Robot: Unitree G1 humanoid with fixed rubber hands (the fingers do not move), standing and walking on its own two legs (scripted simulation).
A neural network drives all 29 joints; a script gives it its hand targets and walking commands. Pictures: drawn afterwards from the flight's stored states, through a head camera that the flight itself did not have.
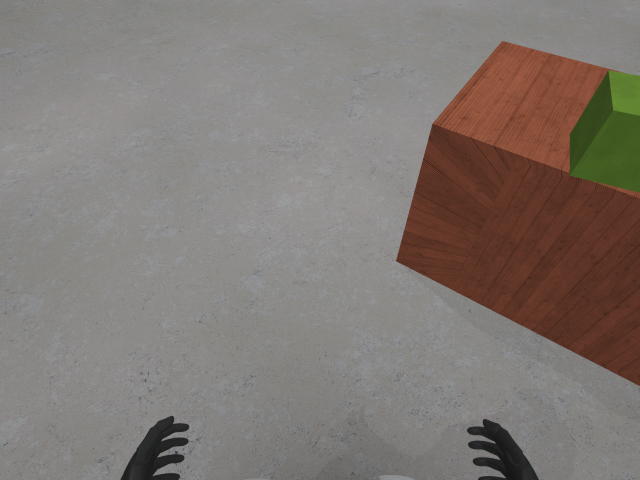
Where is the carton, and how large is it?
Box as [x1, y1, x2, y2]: [570, 70, 639, 192]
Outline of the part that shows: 608,70 570,133 570,175 639,192 639,76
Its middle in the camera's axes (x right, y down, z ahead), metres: +0.69 -0.23 +0.85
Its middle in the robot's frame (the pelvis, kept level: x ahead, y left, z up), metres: +0.78 -0.69 -0.04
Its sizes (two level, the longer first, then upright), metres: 0.189 0.171 0.170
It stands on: a pedestal, 0.62 m high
